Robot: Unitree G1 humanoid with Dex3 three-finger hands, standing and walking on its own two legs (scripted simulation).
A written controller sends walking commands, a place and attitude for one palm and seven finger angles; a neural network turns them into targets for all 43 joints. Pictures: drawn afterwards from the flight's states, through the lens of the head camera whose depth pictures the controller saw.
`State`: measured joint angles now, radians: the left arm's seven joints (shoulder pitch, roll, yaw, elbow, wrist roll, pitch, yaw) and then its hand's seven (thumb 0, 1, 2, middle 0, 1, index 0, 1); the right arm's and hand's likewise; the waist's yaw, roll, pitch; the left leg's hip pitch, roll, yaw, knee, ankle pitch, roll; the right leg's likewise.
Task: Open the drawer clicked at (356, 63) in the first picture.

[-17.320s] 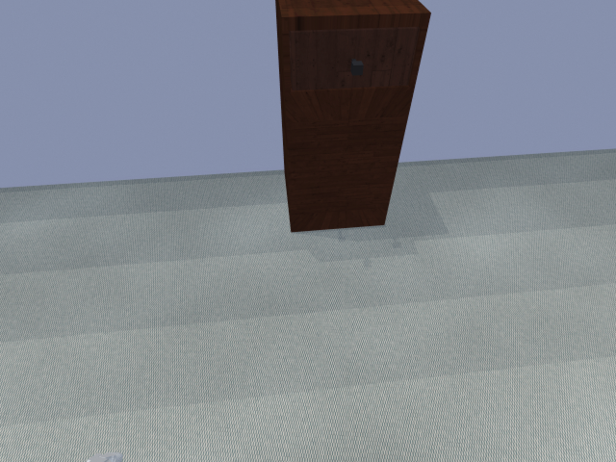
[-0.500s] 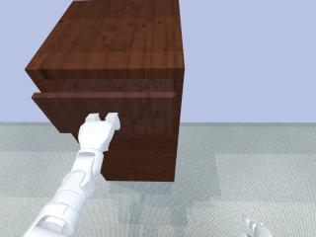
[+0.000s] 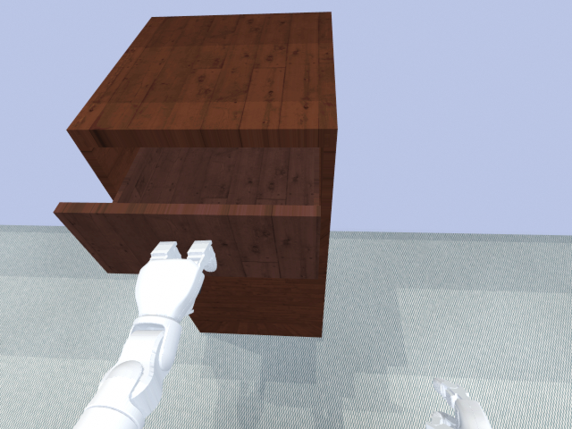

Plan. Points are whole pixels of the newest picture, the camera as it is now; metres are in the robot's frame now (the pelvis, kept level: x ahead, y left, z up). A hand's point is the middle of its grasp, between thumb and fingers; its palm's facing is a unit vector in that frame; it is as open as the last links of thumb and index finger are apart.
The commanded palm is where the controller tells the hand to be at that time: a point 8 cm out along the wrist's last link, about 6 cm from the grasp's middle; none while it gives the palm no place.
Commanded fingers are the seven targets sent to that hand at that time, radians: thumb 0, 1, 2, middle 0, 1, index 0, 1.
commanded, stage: pull the drawer open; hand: left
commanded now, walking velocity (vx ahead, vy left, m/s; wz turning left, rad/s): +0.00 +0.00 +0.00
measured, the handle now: (192, 269) +0.34 +0.18 +0.01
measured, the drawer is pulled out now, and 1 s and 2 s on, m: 0.14 0.26 0.29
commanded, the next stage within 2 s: open the thumb to release the handle in 1.58 s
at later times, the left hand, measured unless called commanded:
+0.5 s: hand (175, 336) +0.25 +0.18 -0.01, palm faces +0.00 -0.11 -0.99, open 6.3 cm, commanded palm +0.21 +0.21 +0.05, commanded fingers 0.00 0.90 0.90 -0.40 -1.35 -0.40 -1.35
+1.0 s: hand (164, 378) +0.19 +0.18 -0.01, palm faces +0.00 -0.12 -0.99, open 6.3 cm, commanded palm +0.15 +0.21 +0.05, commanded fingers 0.00 0.90 0.90 -0.40 -1.35 -0.40 -1.35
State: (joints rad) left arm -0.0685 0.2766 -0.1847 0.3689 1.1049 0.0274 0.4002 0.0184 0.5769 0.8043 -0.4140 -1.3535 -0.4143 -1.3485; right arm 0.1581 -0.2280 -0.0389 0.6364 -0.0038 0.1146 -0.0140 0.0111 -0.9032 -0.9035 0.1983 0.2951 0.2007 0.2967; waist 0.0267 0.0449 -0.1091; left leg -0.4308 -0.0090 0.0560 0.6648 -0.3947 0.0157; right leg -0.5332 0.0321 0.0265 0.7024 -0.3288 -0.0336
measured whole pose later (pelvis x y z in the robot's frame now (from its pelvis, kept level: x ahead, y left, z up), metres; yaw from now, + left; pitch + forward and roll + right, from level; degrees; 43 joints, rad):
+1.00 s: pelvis -0.01 -0.01 -0.01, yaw -1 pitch +7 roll +2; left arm 0.41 0.32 -0.16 -0.02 1.10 -0.04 0.44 0.04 0.58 0.78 -0.41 -1.35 -0.42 -1.34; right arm 0.09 -0.21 -0.01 0.60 -0.03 0.08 0.02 0.01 -0.90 -0.90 0.20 0.30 0.20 0.30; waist 0.06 0.04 -0.09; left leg -0.42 0.00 0.07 0.72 -0.42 0.00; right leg -0.54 0.05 0.04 0.77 -0.35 -0.05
